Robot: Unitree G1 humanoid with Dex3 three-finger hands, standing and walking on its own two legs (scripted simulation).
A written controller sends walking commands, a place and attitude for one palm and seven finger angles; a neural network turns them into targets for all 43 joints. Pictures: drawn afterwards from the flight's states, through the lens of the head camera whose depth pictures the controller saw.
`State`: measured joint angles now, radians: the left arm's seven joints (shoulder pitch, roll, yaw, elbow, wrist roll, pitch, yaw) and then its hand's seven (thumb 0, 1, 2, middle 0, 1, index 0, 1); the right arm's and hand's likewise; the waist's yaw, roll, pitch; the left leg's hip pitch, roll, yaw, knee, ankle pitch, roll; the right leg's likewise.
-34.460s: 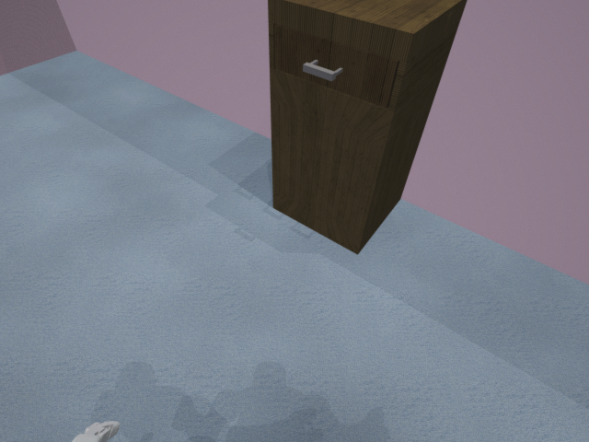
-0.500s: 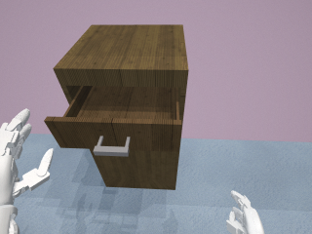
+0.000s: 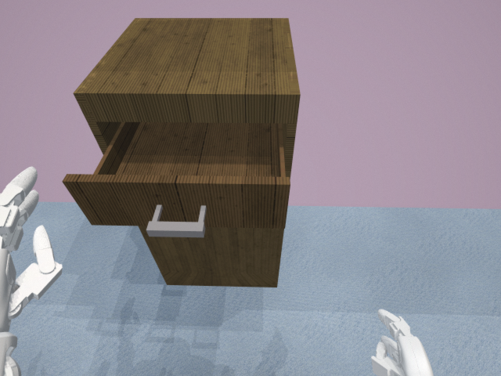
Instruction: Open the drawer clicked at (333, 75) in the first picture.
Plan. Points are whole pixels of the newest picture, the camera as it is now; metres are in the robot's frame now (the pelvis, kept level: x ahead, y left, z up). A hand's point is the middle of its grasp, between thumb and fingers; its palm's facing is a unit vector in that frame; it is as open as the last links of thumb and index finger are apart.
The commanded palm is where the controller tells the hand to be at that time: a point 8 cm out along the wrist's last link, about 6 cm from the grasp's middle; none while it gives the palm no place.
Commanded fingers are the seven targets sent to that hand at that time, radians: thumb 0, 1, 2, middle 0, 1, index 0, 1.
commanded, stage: step back with the hand held close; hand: left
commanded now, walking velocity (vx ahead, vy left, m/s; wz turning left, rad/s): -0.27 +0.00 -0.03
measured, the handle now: (178, 220) +0.39 +0.17 +0.00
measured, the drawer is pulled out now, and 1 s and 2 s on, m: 0.18 0.18 0.18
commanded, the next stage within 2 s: stop stepping back and stand still in 0.98 s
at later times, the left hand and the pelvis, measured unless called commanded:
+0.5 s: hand (1, 344) +0.12 +0.25 +0.17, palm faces +0.40 -0.84 -0.38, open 7.4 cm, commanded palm +0.06 +0.29 +0.19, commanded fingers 0.00 0.90 0.90 -0.20 -0.30 -0.20 -0.30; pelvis -0.07 +0.02 -0.01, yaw -1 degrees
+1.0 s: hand out of the picture +0.02 +0.25 +0.17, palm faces +0.34 -0.82 -0.45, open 7.4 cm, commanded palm -0.04 +0.29 +0.19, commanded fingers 0.00 0.90 0.90 -0.20 -0.30 -0.20 -0.30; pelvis -0.17 +0.01 +0.00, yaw +0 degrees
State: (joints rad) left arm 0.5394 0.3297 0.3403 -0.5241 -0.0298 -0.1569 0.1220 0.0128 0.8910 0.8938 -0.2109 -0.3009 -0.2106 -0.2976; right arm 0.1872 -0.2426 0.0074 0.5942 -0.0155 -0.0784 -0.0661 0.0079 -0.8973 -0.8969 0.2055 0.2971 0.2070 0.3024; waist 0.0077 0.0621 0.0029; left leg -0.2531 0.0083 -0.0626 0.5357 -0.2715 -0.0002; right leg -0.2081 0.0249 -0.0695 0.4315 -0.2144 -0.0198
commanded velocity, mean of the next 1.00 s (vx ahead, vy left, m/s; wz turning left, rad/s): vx -0.32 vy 0.00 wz -0.02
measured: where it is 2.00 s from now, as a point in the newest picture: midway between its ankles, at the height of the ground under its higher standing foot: outside the picture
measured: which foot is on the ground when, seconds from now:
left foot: down 0.00-0.82, up 0.84-0.96, down 0.98-1.00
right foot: down 0.00-0.56, up 0.58-0.76, down 0.78-1.00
